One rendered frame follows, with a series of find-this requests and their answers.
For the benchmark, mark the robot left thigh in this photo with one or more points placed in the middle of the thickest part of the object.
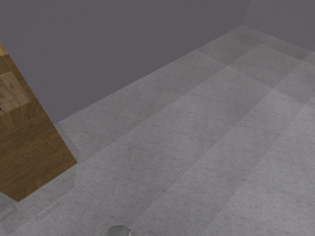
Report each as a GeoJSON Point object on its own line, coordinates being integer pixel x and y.
{"type": "Point", "coordinates": [119, 230]}

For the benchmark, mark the cabinet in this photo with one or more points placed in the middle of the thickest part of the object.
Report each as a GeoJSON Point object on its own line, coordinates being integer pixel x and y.
{"type": "Point", "coordinates": [32, 152]}

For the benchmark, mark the drawer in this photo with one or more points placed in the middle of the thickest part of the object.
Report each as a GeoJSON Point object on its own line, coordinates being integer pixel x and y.
{"type": "Point", "coordinates": [12, 95]}

